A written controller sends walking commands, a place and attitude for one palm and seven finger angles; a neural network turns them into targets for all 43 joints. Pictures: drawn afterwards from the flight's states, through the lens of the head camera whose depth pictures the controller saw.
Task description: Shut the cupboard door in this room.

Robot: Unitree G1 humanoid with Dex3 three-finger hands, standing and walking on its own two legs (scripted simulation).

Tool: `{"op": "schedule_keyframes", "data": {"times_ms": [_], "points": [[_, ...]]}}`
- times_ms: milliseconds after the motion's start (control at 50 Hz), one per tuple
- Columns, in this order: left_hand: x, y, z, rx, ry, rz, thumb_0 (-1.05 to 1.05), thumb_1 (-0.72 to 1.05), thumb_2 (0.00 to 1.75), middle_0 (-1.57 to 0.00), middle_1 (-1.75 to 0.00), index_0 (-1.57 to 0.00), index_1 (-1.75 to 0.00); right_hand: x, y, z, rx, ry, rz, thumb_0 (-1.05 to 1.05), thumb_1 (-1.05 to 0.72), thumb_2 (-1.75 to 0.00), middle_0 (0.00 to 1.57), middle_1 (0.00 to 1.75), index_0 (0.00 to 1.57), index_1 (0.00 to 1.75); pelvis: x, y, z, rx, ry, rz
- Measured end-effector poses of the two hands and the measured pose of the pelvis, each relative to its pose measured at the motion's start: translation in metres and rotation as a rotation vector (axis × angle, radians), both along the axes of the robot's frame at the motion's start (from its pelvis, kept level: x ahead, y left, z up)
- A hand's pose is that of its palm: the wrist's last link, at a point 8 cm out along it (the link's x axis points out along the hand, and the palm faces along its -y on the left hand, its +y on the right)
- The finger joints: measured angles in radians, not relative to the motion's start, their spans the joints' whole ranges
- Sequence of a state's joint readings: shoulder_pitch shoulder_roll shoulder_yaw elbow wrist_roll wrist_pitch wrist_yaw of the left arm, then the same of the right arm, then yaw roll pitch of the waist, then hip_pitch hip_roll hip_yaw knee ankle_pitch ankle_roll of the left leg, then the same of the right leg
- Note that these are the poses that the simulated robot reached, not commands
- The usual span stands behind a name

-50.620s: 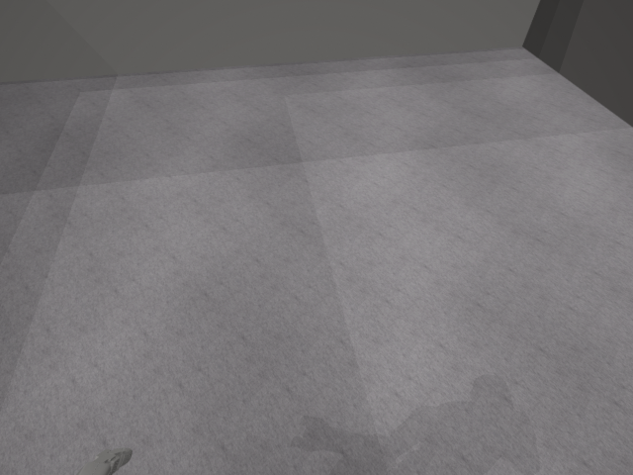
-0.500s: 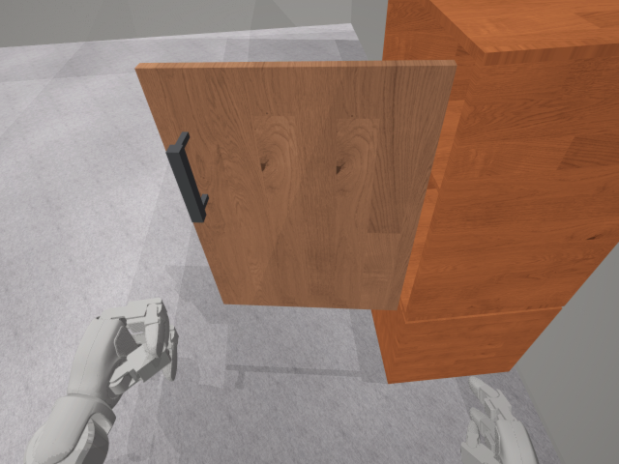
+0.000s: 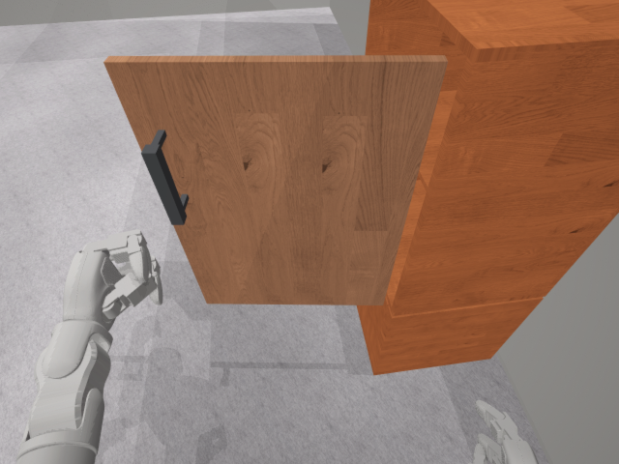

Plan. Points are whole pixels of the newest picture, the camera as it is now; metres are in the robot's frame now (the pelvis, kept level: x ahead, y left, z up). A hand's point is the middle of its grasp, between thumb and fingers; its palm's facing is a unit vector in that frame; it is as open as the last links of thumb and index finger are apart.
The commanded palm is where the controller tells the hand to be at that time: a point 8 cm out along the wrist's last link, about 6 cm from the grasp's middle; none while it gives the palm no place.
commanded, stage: bring the fist close to the handle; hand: left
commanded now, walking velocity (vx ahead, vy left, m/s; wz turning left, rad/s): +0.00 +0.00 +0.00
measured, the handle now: (169, 179) +0.50 +0.24 +0.10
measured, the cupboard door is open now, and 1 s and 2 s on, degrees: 81 81 68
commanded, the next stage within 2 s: push the door shut along its arc in 0.84 s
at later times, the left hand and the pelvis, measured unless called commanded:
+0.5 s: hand (174, 220) +0.41 +0.21 +0.10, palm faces +0.06 -1.00 -0.03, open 3.1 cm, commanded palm +0.37 +0.26 +0.10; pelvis +0.00 +0.01 +0.00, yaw -1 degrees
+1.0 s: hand (179, 226) +0.39 +0.20 +0.10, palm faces +0.04 -1.00 -0.02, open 3.1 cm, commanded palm +0.37 +0.25 +0.10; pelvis -0.01 +0.01 +0.00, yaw +0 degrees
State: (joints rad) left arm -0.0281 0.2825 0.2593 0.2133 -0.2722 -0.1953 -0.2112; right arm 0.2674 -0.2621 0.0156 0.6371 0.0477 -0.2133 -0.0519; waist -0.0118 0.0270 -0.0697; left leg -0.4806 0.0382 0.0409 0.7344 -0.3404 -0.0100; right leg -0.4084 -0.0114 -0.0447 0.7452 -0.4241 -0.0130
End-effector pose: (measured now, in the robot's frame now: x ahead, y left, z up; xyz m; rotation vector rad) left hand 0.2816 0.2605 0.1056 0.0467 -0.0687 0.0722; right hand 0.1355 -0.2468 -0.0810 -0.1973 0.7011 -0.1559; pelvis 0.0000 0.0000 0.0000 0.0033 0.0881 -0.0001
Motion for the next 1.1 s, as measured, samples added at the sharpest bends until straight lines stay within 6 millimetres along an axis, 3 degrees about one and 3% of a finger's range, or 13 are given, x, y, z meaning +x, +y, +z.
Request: {"op": "schedule_keyframes", "data": {"times_ms": [160,280,400,500,600,700,800,940,1100], "points": [[0.022,0.004,-0.012,-0.012,0.08,-0.034,0.02,0.9,0.9,-1.3,-1.5,-1.31,-1.5,-0.003,0.003,-0.006,-0.007,0.048,-0.011,0.01,-0.91,-0.9,0.2,0.3,0.21,0.3,-0.003,0.006,0.0,-0.01,0.005,0.011],[0.054,-0.006,-0.004,-0.022,0.03,-0.043,0.02,0.9,0.9,-1.3,-1.5,-1.31,-1.5,-0.012,0.007,-0.01,-0.012,0.089,-0.019,0.01,-0.91,-0.9,0.2,0.3,0.21,0.3,-0.007,0.009,-0.001,-0.011,0.019,0.008],[0.089,-0.003,-0.004,-0.028,0.068,-0.023,0.02,0.9,0.9,-1.3,-1.5,-1.31,-1.5,-0.032,0.006,-0.015,-0.003,0.159,-0.054,0.01,-0.91,-0.9,0.21,0.3,0.21,0.3,-0.007,0.01,-0.002,-0.01,0.042,-0.001],[0.106,0.004,-0.008,-0.024,0.095,-0.01,0.02,0.9,0.9,-1.3,-1.5,-1.3,-1.5,-0.057,0.001,-0.021,-0.007,0.241,-0.093,0.01,-0.91,-0.9,0.21,0.3,0.21,0.3,-0.004,0.011,-0.002,-0.013,0.061,-0.009],[0.109,0.003,-0.006,-0.031,0.053,-0.022,0.02,0.9,0.9,-1.29,-1.5,-1.3,-1.5,-0.079,-0.004,-0.024,-0.01,0.315,-0.129,0.01,-0.91,-0.9,0.2,0.3,0.21,0.3,-0.001,0.013,-0.002,-0.014,0.071,-0.018],[0.101,0.001,-0.012,-0.026,0.061,-0.037,0.02,0.9,0.9,-1.29,-1.5,-1.3,-1.5,-0.085,-0.006,-0.024,-0.005,0.333,-0.151,0.01,-0.91,-0.9,0.2,0.3,0.21,0.3,0.002,0.014,-0.001,-0.016,0.069,-0.021],[0.094,-0.002,-0.015,-0.033,0.063,-0.024,0.02,0.9,0.9,-1.3,-1.5,-1.3,-1.5,-0.076,-0.004,-0.023,-0.003,0.311,-0.143,0.01,-0.91,-0.9,0.2,0.3,0.2,0.3,0.0,0.014,-0.001,-0.017,0.059,-0.02],[0.088,-0.007,0.001,-0.016,0.011,-0.028,0.02,0.9,0.9,-1.3,-1.5,-1.31,-1.5,-0.054,0.003,-0.02,0.014,0.237,-0.106,0.01,-0.91,-0.9,0.2,0.3,0.21,0.3,-0.003,0.013,-0.001,-0.018,0.045,-0.013],[0.099,-0.015,-0.01,-0.021,0.095,-0.053,0.02,0.9,0.9,-1.3,-1.5,-1.31,-1.5,-0.045,0.005,-0.02,0.008,0.218,-0.069,0.01,-0.91,-0.9,0.2,0.3,0.21,0.3,-0.013,0.01,-0.003,-0.017,0.044,0.002]]}}
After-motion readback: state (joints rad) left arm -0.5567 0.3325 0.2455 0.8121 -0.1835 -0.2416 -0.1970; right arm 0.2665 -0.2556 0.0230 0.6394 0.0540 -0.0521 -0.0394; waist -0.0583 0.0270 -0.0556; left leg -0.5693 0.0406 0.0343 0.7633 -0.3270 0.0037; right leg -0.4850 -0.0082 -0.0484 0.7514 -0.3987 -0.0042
